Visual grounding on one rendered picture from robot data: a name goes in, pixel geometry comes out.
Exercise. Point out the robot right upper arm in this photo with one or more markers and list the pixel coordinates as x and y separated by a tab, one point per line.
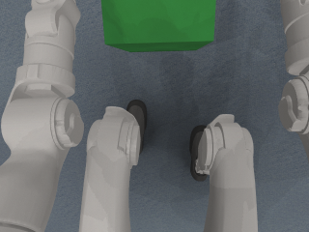
293	108

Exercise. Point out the left robot shin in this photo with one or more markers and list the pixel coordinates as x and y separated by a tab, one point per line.
109	111

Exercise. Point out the carton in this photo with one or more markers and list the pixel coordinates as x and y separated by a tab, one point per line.
158	25

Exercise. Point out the robot left upper arm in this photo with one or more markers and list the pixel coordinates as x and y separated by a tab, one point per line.
39	133

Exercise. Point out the robot left foot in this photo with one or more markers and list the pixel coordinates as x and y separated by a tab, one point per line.
139	110

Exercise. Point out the left robot forearm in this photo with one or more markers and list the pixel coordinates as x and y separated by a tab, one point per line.
48	56

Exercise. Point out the right robot forearm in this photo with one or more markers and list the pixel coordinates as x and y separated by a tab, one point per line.
295	15

